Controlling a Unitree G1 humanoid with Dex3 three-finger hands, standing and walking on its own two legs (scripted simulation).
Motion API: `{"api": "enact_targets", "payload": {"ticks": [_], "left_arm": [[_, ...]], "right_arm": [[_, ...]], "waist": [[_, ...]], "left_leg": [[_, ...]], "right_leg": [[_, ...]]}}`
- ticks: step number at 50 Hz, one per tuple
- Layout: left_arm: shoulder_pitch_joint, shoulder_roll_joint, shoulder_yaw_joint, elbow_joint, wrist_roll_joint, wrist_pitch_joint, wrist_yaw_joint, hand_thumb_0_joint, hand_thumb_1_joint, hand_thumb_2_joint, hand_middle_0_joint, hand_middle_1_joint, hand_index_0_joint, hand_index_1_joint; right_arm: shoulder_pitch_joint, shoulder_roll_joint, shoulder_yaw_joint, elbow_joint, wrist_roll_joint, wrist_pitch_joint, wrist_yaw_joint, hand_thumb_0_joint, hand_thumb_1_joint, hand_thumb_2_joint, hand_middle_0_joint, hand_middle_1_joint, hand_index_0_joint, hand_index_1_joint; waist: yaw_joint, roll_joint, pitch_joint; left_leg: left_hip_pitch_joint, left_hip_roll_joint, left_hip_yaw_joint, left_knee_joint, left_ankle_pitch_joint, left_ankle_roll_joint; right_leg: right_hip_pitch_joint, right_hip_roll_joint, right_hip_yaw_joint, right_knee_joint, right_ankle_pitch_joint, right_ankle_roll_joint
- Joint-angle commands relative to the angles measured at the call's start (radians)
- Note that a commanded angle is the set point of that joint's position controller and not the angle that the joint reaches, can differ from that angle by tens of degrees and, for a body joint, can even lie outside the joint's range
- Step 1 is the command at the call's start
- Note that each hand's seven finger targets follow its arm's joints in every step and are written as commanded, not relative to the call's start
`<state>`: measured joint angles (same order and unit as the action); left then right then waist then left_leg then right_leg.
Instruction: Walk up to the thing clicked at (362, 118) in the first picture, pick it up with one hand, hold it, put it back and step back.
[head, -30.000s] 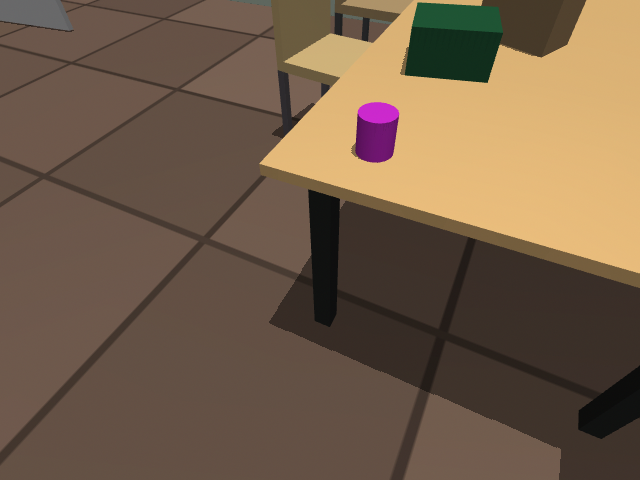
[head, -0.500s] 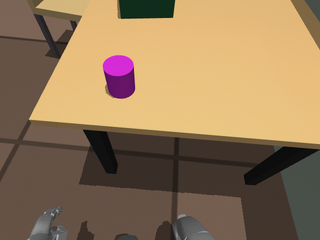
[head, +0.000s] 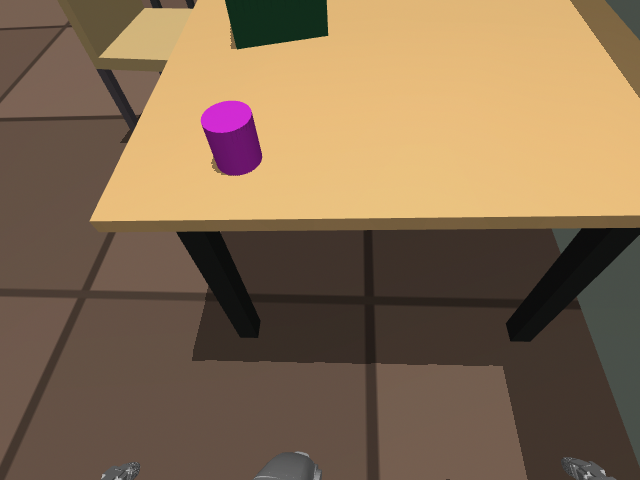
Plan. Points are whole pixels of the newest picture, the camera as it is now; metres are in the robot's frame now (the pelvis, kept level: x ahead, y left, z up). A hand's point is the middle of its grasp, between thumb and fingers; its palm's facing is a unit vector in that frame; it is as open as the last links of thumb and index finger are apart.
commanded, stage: step back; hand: left
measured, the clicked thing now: (233, 138) +0.64 +0.19 +0.03
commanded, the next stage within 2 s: none
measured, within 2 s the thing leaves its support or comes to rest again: neither
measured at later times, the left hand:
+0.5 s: hand out of the picture -0.07 +0.26 -0.16, palm faces -0.01 -0.92 -0.38, open 7.4 cm
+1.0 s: hand out of the picture -0.20 +0.24 -0.15, palm faces +0.05 -0.92 -0.39, open 7.4 cm
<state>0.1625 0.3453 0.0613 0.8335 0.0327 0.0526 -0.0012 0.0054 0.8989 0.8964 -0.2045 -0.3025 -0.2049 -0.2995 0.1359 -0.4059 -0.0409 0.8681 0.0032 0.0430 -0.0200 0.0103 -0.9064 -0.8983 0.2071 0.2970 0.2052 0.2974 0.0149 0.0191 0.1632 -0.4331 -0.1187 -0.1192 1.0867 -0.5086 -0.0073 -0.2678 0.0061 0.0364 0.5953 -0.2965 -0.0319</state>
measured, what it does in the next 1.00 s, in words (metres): walks backwards: left foot, then right foot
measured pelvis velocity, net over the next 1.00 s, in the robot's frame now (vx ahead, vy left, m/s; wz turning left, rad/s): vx -0.32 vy -0.04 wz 0.06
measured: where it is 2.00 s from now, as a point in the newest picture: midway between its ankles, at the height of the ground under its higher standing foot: outside the picture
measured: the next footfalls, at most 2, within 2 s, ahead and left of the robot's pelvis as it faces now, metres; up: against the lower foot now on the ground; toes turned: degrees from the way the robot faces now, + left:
left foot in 0.18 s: -0.03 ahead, +0.13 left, +0.00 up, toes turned +1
right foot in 0.54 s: -0.17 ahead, -0.15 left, +0.00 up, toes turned +2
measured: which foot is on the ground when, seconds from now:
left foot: up 0.00-0.16, down 0.18-0.56, up 0.58-0.82, down 0.84-1.00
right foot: down 0.00-0.20, up 0.22-0.52, down 0.54-0.86, up 0.88-1.00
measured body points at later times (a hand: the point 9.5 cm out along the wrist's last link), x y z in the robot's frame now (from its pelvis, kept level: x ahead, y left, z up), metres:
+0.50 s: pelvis -0.15 -0.01 -0.01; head -0.09 +0.00 +0.44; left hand -0.07 +0.31 -0.13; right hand -0.02 -0.32 -0.11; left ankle -0.07 +0.13 -0.73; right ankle -0.20 -0.15 -0.71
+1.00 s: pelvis -0.32 -0.04 -0.01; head -0.26 -0.02 +0.44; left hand -0.21 +0.28 -0.12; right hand -0.21 -0.34 -0.12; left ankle -0.28 +0.09 -0.73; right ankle -0.31 -0.17 -0.66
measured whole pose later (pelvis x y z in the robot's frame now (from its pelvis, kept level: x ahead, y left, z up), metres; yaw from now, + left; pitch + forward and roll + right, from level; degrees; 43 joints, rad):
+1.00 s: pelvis -0.32 -0.04 -0.01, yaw +4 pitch -3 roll +0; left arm 0.10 0.40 0.07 0.81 0.01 0.08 0.02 0.00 0.90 0.90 -0.20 -0.30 -0.20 -0.30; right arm 0.17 -0.36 -0.03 0.88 -0.04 0.03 -0.01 0.01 -0.90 -0.90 0.21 0.30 0.21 0.30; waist 0.00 -0.04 0.18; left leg -0.31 -0.01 -0.02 0.62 -0.26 0.01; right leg -0.48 0.09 0.13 1.19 -0.53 -0.01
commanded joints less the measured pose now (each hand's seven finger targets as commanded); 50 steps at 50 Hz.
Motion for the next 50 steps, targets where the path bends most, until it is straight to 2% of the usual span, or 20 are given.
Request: {"api": "enact_targets", "payload": {"ticks": [1, 5, 8, 9, 10, 11, 14, 20, 25, 26, 27, 28, 29, 32, 38, 41, 42, 44, 46, 50], "left_arm": [[-0.017, 0.251, 0.074, -0.129, 0.002, -0.033, 0.032, 0.000, 0.900, 0.900, -0.200, -0.300, -0.200, -0.300], [-0.016, 0.263, 0.072, -0.151, -0.001, -0.021, 0.032, 0.000, 0.900, 0.900, -0.200, -0.300, -0.200, -0.300], [-0.043, 0.263, 0.061, -0.164, -0.015, -0.005, 0.018, 0.000, 0.900, 0.900, -0.200, -0.300, -0.200, -0.300], [-0.024, 0.226, 0.053, -0.171, -0.016, -0.002, 0.013, 0.000, 0.900, 0.900, -0.200, -0.300, -0.200, -0.300], [-0.073, 0.217, 0.057, -0.184, -0.023, -0.005, 0.019, 0.000, 0.900, 0.900, -0.200, -0.300, -0.200, -0.300], [-0.126, 0.249, 0.077, -0.173, -0.006, -0.002, 0.029, 0.000, 0.900, 0.900, -0.200, -0.300, -0.200, -0.300], [0.006, 0.232, 0.081, -0.105, -0.028, 0.003, 0.025, 0.000, 0.900, 0.900, -0.200, -0.300, -0.200, -0.300], [0.002, 0.214, 0.075, -0.103, -0.013, -0.006, 0.007, 0.000, 0.900, 0.900, -0.200, -0.300, -0.200, -0.300], [0.162, 0.196, 0.070, -0.017, -0.010, -0.026, 0.006, 0.000, 0.900, 0.900, -0.200, -0.300, -0.200, -0.300], [0.156, 0.231, 0.078, -0.011, 0.004, -0.031, 0.008, 0.000, 0.900, 0.900, -0.200, -0.300, -0.200, -0.300], [0.143, 0.302, 0.099, -0.024, 0.017, -0.036, 0.005, 0.000, 0.900, 0.900, -0.200, -0.300, -0.200, -0.300], [0.069, 0.408, 0.119, -0.058, 0.009, -0.028, 0.004, 0.000, 0.900, 0.900, -0.200, -0.300, -0.200, -0.300], [0.017, 0.418, 0.116, -0.091, 0.013, -0.033, 0.007, 0.000, 0.900, 0.900, -0.200, -0.300, -0.200, -0.300], [-0.122, 0.292, 0.085, -0.113, 0.011, -0.038, 0.022, 0.000, 0.900, 0.900, -0.200, -0.300, -0.200, -0.300], [-0.014, 0.289, 0.080, -0.124, 0.009, -0.026, 0.039, 0.000, 0.900, 0.900, -0.200, -0.300, -0.200, -0.300], [-0.045, 0.280, 0.064, -0.136, -0.012, -0.005, 0.030, 0.000, 0.900, 0.900, -0.200, -0.300, -0.200, -0.300], [-0.018, 0.245, 0.050, -0.141, -0.016, 0.000, 0.025, 0.000, 0.900, 0.900, -0.200, -0.300, -0.200, -0.300], [-0.074, 0.240, 0.059, -0.154, -0.019, 0.004, 0.039, 0.000, 0.900, 0.900, -0.200, -0.300, -0.200, -0.300], [-0.061, 0.245, 0.068, -0.113, -0.022, 0.011, 0.040, 0.000, 0.900, 0.900, -0.200, -0.300, -0.200, -0.300], [0.031, 0.234, 0.069, -0.065, -0.021, 0.005, 0.023, 0.000, 0.900, 0.900, -0.200, -0.300, -0.200, -0.300]], "right_arm": [[0.031, -0.171, -0.045, -0.077, -0.005, -0.029, -0.024, 0.000, -0.900, -0.900, 0.200, 0.300, 0.200, 0.300], [0.070, -0.161, -0.051, -0.076, -0.015, -0.035, -0.015, 0.000, -0.900, -0.900, 0.200, 0.300, 0.200, 0.300], [0.137, -0.170, -0.069, -0.044, -0.027, -0.047, -0.009, 0.000, -0.900, -0.900, 0.200, 0.300, 0.200, 0.300], [0.118, -0.226, -0.086, -0.054, -0.042, -0.051, -0.009, 0.000, -0.900, -0.900, 0.200, 0.300, 0.200, 0.300], [0.060, -0.349, -0.107, -0.072, -0.034, -0.044, 0.002, 0.000, -0.900, -0.900, 0.200, 0.300, 0.200, 0.300], [0.047, -0.368, -0.113, -0.082, -0.041, -0.047, 0.001, 0.000, -0.900, -0.900, 0.200, 0.300, 0.200, 0.300], [-0.068, -0.242, -0.072, -0.099, -0.038, -0.050, -0.013, 0.000, -0.900, -0.900, 0.200, 0.300, 0.200, 0.300], [0.023, -0.236, -0.081, -0.107, -0.039, -0.042, -0.013, 0.000, -0.900, -0.900, 0.200, 0.300, 0.200, 0.300], [-0.031, -0.265, -0.082, -0.123, -0.026, -0.012, -0.005, 0.000, -0.900, -0.900, 0.200, 0.300, 0.200, 0.300], [-0.033, -0.237, -0.074, -0.125, -0.019, -0.007, -0.003, 0.000, -0.900, -0.900, 0.200, 0.300, 0.200, 0.300], [-0.009, -0.188, -0.059, -0.132, -0.013, -0.006, -0.001, 0.000, -0.900, -0.900, 0.200, 0.300, 0.200, 0.300], [-0.066, -0.165, -0.061, -0.151, -0.006, -0.008, -0.015, 0.000, -0.900, -0.900, 0.200, 0.300, 0.200, 0.300], [-0.073, -0.201, -0.077, -0.145, -0.011, -0.006, -0.021, 0.000, -0.900, -0.900, 0.200, 0.300, 0.200, 0.300], [0.029, -0.193, -0.067, -0.091, 0.002, -0.016, -0.016, 0.000, -0.900, -0.900, 0.200, 0.300, 0.200, 0.300], [0.039, -0.156, -0.054, -0.101, -0.021, -0.031, -0.016, 0.000, -0.900, -0.900, 0.200, 0.300, 0.200, 0.300], [0.130, -0.156, -0.066, -0.047, -0.027, -0.038, -0.011, 0.000, -0.900, -0.900, 0.200, 0.300, 0.200, 0.300], [0.120, -0.196, -0.078, -0.045, -0.037, -0.040, -0.014, 0.000, -0.900, -0.900, 0.200, 0.300, 0.200, 0.300], [0.069, -0.381, -0.109, -0.080, -0.036, -0.040, -0.004, 0.000, -0.900, -0.900, 0.200, 0.300, 0.200, 0.300], [0.001, -0.290, -0.087, -0.074, -0.035, -0.047, -0.011, 0.000, -0.900, -0.900, 0.200, 0.300, 0.200, 0.300], [-0.064, -0.221, -0.067, -0.091, -0.044, -0.038, -0.015, 0.000, -0.900, -0.900, 0.200, 0.300, 0.200, 0.300]], "waist": [[0.032, -0.177, -0.201], [0.020, -0.216, -0.229], [-0.028, -0.134, -0.246], [-0.017, -0.004, -0.248], [-0.037, 0.241, -0.218], [-0.081, 0.214, -0.173], [0.028, 0.070, -0.159], [-0.040, 0.149, -0.184], [0.019, 0.193, -0.284], [0.017, 0.136, -0.258], [0.001, -0.052, -0.216], [0.049, -0.299, -0.168], [0.043, -0.277, -0.108], [-0.046, -0.142, -0.119], [0.022, -0.225, -0.189], [-0.020, -0.175, -0.225], [-0.006, -0.103, -0.232], [-0.053, 0.208, -0.230], [-0.009, 0.079, -0.189], [0.030, 0.115, -0.152]], "left_leg": [[-0.081, 0.037, 0.003, -0.050, -0.043, -0.016], [0.037, 0.092, 0.070, -0.367, 0.012, 0.002], [0.242, 0.102, 0.106, -0.689, 0.345, 0.027], [0.321, 0.248, -0.097, -0.709, 0.429, 0.078], [0.221, 0.480, -0.356, -0.773, 0.512, 0.234], [0.091, 0.561, -0.469, -0.800, 0.528, 0.337], [0.177, 0.405, -0.157, -0.690, 0.679, 0.242], [0.313, 0.371, -0.096, -0.639, 0.646, 0.255], [0.260, 0.337, -0.054, -0.527, 0.586, 0.179], [0.145, 0.291, -0.037, -0.499, 0.476, 0.123], [-0.053, 0.175, -0.017, -0.382, 0.247, 0.060], [-0.070, 0.023, 0.053, -0.129, -0.079, 0.007], [-0.035, 0.058, -0.044, 0.033, -0.115, -0.003], [-0.029, 0.020, -0.034, 0.106, 0.022, 0.010], [-0.016, 0.096, 0.052, -0.284, -0.021, 0.003], [0.187, 0.077, 0.146, -0.678, 0.280, 0.020], [0.270, 0.161, 0.006, -0.698, 0.398, 0.049], [0.176, 0.537, -0.429, -0.742, 0.664, 0.297], [0.144, 0.462, -0.265, -0.710, 0.687, 0.280], [0.148, 0.368, -0.102, -0.669, 0.618, 0.247]], "right_leg": [[0.247, -0.256, 0.206, -0.101, 0.648, -0.213], [0.233, -0.244, 0.194, -0.040, 0.621, -0.183], [0.091, -0.189, 0.152, 0.048, 0.409, -0.100], [-0.065, -0.105, 0.115, 0.122, 0.184, -0.047], [-0.153, 0.081, -0.021, 0.302, -0.210, 0.007], [-0.133, 0.079, 0.119, 0.531, -0.357, 0.022], [-0.217, 0.098, 0.172, 0.703, -0.241, 0.015], [-0.168, 0.061, 0.076, 0.398, -0.235, 0.072], [0.104, 0.023, -0.051, -0.179, 0.019, 0.022], [0.154, 0.001, 0.001, -0.192, 0.073, 0.001], [0.187, -0.135, 0.239, -0.223, 0.003, -0.042], [-0.037, -0.369, 0.467, -0.307, 0.032, -0.219], [-0.182, -0.437, 0.542, -0.320, 0.077, -0.277], [-0.086, -0.240, 0.184, -0.157, 0.352, -0.178], [0.183, -0.267, 0.189, -0.036, 0.577, -0.172], [0.121, -0.213, 0.141, 0.084, 0.478, -0.114], [0.000, -0.162, 0.130, 0.135, 0.320, -0.064], [-0.162, 0.060, 0.064, 0.490, -0.378, 0.015], [-0.170, 0.079, 0.187, 0.686, -0.307, 0.005], [-0.155, 0.061, 0.105, 0.619, -0.239, 0.043]]}}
